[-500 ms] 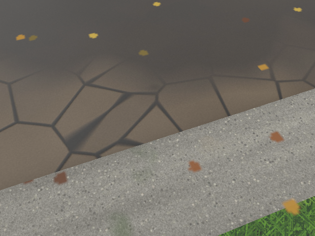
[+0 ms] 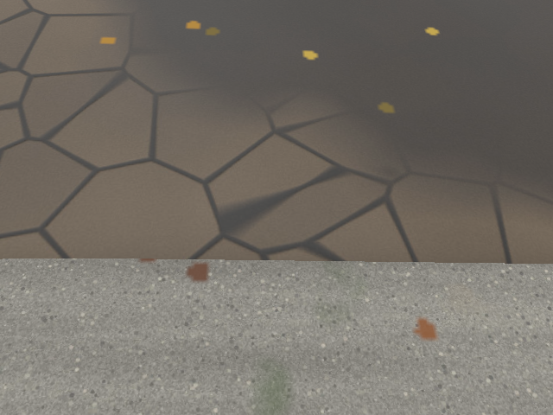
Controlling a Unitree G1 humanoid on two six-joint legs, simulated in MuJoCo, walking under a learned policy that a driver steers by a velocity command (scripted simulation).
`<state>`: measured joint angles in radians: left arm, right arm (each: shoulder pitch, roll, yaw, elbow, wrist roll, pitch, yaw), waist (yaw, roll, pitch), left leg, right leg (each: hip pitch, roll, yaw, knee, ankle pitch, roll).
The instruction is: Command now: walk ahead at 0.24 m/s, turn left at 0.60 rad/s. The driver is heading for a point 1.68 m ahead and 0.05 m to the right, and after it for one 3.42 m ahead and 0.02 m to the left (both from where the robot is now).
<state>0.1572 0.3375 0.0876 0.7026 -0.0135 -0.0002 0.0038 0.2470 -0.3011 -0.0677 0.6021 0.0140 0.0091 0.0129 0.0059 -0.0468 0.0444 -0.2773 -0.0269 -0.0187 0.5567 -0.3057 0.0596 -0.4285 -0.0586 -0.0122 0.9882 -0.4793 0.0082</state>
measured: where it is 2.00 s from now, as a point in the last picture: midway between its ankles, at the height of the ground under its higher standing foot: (276, 215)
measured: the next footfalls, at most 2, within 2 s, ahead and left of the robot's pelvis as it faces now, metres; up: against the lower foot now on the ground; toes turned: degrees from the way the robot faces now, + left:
right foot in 0.40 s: +0.28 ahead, -0.12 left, +0.00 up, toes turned +10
left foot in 0.86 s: +0.58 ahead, +0.16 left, +0.00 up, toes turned +14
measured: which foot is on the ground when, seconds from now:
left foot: down 0.00-0.42, up 0.44-0.84, down 0.86-1.00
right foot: up 0.00-0.38, down 0.40-0.90, up 0.92-1.00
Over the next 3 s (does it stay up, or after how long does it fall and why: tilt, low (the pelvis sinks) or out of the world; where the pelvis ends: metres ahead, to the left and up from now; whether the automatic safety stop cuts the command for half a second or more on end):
stays up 1.59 -0.12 -0.10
